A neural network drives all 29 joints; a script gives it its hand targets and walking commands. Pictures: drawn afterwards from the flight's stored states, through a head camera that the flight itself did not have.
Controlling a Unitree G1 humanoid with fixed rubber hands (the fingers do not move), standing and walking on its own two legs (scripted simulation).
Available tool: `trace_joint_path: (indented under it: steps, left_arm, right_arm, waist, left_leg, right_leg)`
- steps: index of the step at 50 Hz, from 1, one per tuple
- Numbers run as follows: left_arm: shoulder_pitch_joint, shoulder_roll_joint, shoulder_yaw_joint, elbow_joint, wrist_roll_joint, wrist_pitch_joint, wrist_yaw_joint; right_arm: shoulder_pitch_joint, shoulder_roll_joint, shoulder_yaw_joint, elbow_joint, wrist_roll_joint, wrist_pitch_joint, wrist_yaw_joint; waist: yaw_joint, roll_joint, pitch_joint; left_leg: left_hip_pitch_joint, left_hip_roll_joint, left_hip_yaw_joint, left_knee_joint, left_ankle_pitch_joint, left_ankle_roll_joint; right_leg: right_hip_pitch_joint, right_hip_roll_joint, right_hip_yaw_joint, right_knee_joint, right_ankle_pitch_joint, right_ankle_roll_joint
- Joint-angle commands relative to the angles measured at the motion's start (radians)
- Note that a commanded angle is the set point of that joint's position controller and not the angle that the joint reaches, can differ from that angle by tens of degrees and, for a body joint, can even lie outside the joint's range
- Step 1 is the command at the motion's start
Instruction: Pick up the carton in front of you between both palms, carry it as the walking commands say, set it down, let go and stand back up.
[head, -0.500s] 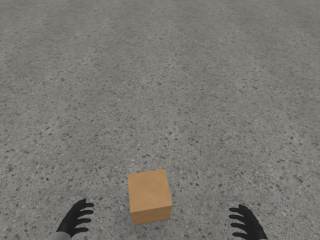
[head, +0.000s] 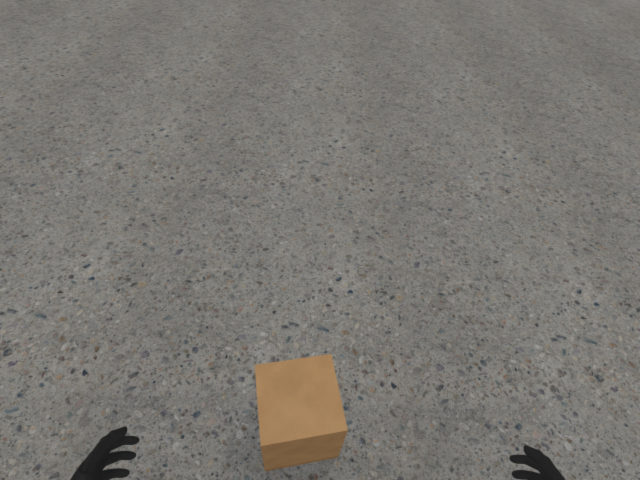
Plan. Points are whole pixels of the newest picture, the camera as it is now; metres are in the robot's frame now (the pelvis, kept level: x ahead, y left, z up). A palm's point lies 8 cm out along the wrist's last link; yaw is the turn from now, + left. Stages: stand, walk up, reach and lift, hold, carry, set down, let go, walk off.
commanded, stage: stand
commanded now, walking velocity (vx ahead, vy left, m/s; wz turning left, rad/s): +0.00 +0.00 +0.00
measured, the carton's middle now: (297, 413) +0.43 +0.03 -0.64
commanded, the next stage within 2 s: none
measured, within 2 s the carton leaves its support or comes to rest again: neither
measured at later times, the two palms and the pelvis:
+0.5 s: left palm out of the picture +0.12 +0.29 -0.09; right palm out of the picture +0.11 -0.30 -0.08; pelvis -0.01 +0.00 +0.01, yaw +0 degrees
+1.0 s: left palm out of the picture +0.07 +0.29 -0.09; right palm out of the picture +0.07 -0.31 -0.08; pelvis -0.03 -0.01 +0.01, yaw +0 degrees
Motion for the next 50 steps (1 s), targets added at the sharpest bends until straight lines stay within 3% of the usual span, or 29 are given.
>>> trace_joint_path:
  steps: [1,11,33,50]
  left_arm:
    - [-0.033,0.130,0.024,-0.031,0.000,-0.023,0.011]
    - [-0.038,0.144,0.017,0.027,-0.001,-0.030,0.019]
    - [-0.057,0.179,0.007,0.149,-0.007,-0.045,0.010]
    - [-0.070,0.201,-0.003,0.235,-0.013,-0.047,0.004]
  right_arm:
    - [-0.021,-0.148,-0.028,-0.030,0.000,-0.017,-0.009]
    - [-0.037,-0.157,-0.017,0.019,0.002,-0.022,-0.013]
    - [-0.074,-0.182,0.003,0.139,0.006,-0.036,-0.003]
    - [-0.086,-0.202,0.016,0.227,0.015,-0.040,0.000]
  waist:
    - [-0.003,0.059,-0.090]
    - [-0.003,0.030,-0.080]
    - [-0.002,0.025,-0.011]
    - [0.002,0.024,-0.003]
  left_leg:
    - [0.044,0.120,-0.087,-0.074,0.521,-0.023]
    - [0.051,0.120,-0.085,-0.092,0.521,-0.018]
    - [0.025,0.125,-0.105,-0.189,0.254,-0.007]
    - [0.033,0.137,-0.114,-0.225,0.228,-0.006]
  right_leg:
    - [0.052,-0.070,0.039,-0.026,0.377,-0.021]
    - [0.071,-0.082,0.048,-0.047,0.400,-0.025]
    - [0.067,-0.101,0.094,-0.161,0.252,-0.031]
    - [0.078,-0.109,0.100,-0.204,0.229,-0.031]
